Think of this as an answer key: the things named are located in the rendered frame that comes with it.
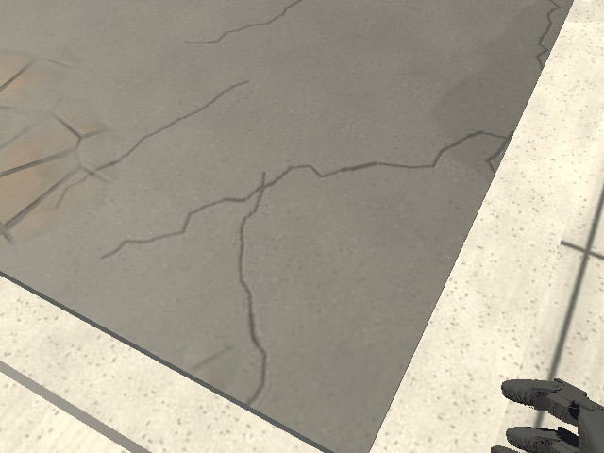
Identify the robot right hand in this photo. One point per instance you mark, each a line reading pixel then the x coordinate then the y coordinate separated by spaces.
pixel 564 401

